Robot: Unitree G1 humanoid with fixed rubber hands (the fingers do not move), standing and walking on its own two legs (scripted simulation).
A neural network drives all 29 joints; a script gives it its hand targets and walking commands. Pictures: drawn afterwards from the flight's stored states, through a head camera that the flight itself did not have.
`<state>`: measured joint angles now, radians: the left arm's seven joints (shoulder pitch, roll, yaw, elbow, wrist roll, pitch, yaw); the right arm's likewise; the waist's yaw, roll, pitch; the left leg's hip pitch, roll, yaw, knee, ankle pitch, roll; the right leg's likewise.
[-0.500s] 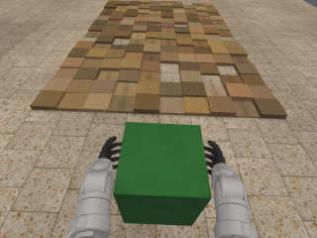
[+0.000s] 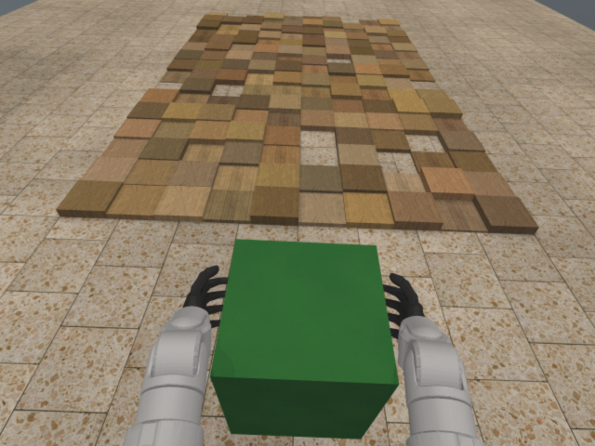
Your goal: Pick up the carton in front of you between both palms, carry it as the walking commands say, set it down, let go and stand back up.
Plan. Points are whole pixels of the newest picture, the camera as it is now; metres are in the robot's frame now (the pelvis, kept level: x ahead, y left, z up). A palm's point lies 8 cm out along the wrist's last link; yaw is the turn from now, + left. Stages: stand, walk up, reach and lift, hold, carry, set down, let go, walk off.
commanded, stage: reach and lift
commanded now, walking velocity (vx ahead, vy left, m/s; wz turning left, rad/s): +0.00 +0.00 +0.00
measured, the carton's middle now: (300, 343) +0.29 +0.00 -0.04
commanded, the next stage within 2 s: hold in 0.04 s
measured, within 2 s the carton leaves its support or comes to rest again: neither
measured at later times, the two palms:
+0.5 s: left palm (192, 320) +0.27 +0.15 +0.05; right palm (415, 330) +0.27 -0.15 +0.05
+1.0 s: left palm (194, 312) +0.28 +0.15 +0.05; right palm (414, 322) +0.28 -0.15 +0.05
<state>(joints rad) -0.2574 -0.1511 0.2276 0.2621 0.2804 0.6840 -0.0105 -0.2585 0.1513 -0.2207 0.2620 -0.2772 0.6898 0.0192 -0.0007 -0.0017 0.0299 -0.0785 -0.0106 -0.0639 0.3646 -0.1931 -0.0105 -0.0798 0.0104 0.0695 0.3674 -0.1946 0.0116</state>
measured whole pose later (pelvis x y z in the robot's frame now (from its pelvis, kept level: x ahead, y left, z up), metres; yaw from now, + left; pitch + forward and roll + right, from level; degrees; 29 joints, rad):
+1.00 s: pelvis +0.00 +0.00 +0.00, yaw +0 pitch -3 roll +0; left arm -0.24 -0.15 0.20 0.17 0.25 0.79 0.00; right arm -0.23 0.15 -0.19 0.17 -0.25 0.79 0.01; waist 0.00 0.00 -0.06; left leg -0.16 -0.01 -0.06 0.46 -0.30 -0.01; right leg -0.16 0.01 0.07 0.47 -0.31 0.01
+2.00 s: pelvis +0.49 -0.04 -0.01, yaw +1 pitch +5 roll +1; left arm -0.15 -0.13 0.11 -0.36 0.09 1.20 0.09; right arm -0.14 0.13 -0.09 -0.39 -0.10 1.22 -0.09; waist 0.02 0.00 -0.10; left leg -0.62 0.08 0.18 0.58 -0.06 0.02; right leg 0.03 -0.03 -0.21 0.23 -0.34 -0.02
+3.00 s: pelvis +1.16 -0.05 -0.01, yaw -1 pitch +6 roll +1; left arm -0.85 -0.02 0.30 0.02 0.05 1.31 0.15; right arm -0.87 0.01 -0.31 0.00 -0.06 1.34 -0.14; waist 0.05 0.01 0.02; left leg -0.83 0.08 0.08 1.03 -0.28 0.06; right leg -0.17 0.00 -0.16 0.45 -0.39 -0.06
